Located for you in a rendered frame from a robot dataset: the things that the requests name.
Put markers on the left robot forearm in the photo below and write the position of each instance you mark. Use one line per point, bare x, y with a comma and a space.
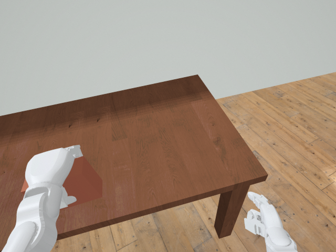
35, 229

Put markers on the left robot hand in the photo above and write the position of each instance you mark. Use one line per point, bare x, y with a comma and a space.
53, 167

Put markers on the right robot hand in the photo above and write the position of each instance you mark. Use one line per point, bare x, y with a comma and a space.
257, 222

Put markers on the right robot forearm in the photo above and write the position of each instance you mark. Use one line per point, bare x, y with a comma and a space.
278, 240

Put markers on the sponge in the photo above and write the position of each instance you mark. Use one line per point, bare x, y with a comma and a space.
82, 182

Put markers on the table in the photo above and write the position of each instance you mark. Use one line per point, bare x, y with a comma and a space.
155, 147

